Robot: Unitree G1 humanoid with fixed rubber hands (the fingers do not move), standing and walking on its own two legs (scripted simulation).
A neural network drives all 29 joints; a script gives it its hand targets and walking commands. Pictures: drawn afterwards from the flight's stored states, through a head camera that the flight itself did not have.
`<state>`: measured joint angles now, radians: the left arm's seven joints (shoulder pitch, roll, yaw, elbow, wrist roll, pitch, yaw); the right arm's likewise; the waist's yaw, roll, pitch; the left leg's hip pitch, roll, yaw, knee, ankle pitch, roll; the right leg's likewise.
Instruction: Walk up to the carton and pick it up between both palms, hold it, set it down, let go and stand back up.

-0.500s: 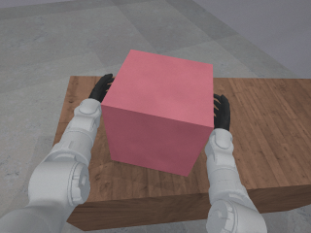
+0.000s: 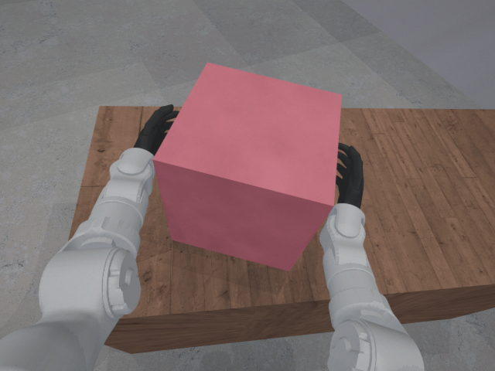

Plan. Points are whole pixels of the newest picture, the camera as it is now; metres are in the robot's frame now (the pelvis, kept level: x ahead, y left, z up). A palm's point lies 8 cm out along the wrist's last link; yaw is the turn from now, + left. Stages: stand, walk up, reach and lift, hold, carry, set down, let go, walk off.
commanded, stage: set down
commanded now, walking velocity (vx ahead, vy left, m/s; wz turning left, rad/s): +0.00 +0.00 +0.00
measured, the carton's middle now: (250, 172) +0.46 -0.07 +0.00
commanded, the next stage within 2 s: none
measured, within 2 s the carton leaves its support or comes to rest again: rests again in 0.06 s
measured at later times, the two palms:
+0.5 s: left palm (145, 161) +0.45 +0.11 +0.06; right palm (347, 207) +0.34 -0.21 +0.05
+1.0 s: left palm (145, 159) +0.46 +0.11 +0.06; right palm (345, 207) +0.34 -0.21 +0.05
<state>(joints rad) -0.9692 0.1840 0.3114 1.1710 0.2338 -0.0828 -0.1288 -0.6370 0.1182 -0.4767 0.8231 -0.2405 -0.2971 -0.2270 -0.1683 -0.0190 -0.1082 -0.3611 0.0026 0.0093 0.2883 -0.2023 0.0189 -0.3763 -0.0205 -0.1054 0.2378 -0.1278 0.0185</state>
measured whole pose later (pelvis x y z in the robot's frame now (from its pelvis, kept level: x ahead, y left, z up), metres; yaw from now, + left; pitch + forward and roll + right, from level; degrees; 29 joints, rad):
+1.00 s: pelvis -0.04 +0.01 -0.01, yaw -2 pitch +16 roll -2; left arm -1.18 0.26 0.49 1.45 0.34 -0.22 -0.13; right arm -0.84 0.19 -0.79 0.88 -0.41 -0.29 -0.14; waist -0.17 -0.04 -0.05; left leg -0.52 0.01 0.03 0.48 -0.24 0.02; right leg -0.51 -0.02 -0.09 0.36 -0.12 0.01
